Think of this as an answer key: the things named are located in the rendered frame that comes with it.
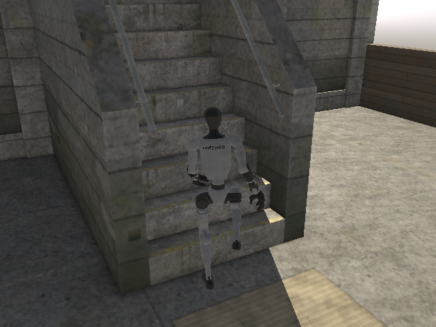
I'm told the robot left forearm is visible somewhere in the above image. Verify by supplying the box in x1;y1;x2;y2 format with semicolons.
187;165;199;181

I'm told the robot right forearm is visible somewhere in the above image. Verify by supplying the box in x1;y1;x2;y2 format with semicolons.
243;163;260;195

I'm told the robot left hand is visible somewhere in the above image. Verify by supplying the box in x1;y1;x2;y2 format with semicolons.
193;174;209;187

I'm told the robot right shin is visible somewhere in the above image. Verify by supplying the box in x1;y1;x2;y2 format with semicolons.
232;202;241;242

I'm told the robot right foot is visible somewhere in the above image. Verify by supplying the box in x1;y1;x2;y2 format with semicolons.
232;239;241;250

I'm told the robot right upper arm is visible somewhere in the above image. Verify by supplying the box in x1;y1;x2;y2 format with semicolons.
228;136;248;174

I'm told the robot right hand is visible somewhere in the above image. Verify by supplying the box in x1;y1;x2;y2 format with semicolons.
249;190;265;211

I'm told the robot left upper arm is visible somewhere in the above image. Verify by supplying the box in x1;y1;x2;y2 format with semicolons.
187;138;200;174

